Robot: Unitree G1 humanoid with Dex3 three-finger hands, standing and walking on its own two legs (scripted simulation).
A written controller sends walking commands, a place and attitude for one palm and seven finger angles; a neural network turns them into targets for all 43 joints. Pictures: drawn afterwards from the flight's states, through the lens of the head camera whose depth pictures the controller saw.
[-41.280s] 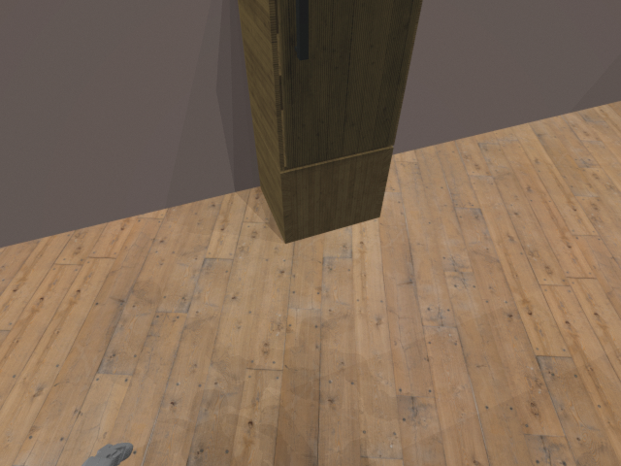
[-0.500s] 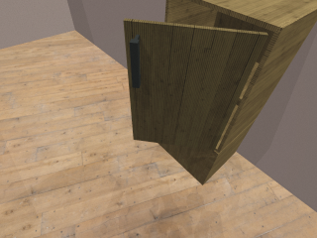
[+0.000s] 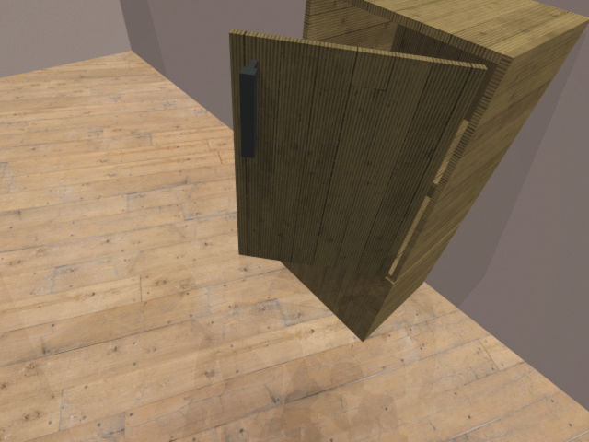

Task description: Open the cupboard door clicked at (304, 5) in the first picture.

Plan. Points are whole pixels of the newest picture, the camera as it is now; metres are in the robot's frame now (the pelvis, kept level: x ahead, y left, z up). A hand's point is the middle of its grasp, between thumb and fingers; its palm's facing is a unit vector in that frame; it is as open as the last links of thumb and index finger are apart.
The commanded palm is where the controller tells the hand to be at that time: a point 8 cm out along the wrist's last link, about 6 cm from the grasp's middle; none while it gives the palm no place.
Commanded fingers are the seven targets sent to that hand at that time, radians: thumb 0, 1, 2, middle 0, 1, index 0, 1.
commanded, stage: shuffle to correct the standing spot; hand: left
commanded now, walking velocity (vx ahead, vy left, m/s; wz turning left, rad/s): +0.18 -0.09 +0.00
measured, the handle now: (251, 110) +0.62 +0.15 +0.14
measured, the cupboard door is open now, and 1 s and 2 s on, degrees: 41 41 41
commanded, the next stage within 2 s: come to a stop and stand still in 0.32 s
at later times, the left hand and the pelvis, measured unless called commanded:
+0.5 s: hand (230, 421) +0.19 +0.11 -0.16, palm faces -0.09 -0.97 -0.21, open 7.4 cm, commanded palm none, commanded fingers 0.00 0.90 0.90 -0.20 -0.30 -0.20 -0.30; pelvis +0.06 -0.07 +0.00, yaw -2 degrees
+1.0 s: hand out of the picture +0.09 +0.16 -0.18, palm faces +0.01 -0.97 -0.24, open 7.4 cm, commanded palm none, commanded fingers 0.00 0.90 0.90 -0.20 -0.30 -0.20 -0.30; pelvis +0.07 -0.03 -0.01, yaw -2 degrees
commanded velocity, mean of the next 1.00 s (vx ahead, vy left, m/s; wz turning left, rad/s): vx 0.02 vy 0.03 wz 0.00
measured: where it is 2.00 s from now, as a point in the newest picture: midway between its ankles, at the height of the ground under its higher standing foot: outside the picture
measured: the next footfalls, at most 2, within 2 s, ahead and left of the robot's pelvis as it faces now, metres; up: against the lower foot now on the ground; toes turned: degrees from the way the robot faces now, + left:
right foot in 0.46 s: +0.15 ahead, -0.17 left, +0.00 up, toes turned -1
left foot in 0.86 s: +0.14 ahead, +0.04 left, +0.00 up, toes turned +2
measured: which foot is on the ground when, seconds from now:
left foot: down 0.00-0.46, up 0.48-0.84, down 0.86-1.00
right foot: down 0.00-0.02, up 0.04-0.44, down 0.46-1.00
